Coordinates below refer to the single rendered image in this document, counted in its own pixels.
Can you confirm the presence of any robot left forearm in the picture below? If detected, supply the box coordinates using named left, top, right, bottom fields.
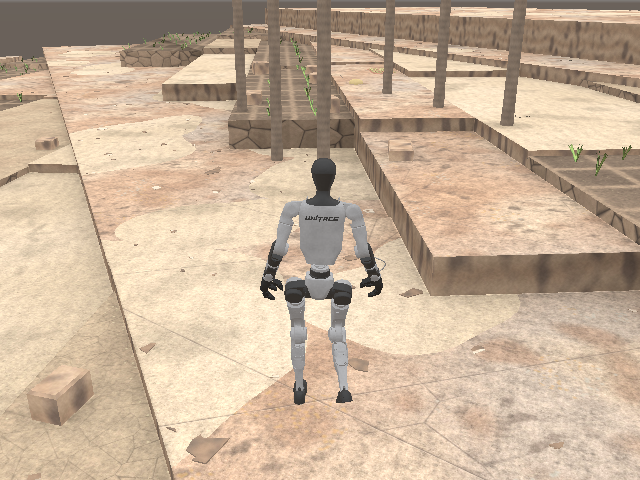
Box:
left=263, top=240, right=283, bottom=282

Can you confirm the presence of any humanoid robot head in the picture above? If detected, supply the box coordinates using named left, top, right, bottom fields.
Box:
left=306, top=158, right=340, bottom=206

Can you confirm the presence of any robot torso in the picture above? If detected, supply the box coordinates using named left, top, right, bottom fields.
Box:
left=299, top=196, right=346, bottom=300

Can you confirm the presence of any robot left hand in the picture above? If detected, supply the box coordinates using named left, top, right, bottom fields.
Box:
left=260, top=277, right=283, bottom=300

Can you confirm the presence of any robot right forearm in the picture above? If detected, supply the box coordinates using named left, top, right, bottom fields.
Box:
left=360, top=243, right=381, bottom=282

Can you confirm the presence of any left robot upper arm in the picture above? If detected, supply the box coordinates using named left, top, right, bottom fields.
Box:
left=273, top=201, right=302, bottom=256

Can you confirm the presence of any robot right hand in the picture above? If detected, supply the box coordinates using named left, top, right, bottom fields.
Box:
left=360, top=277, right=383, bottom=297

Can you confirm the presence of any right robot upper arm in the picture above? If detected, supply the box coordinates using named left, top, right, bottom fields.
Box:
left=343, top=202, right=370, bottom=259

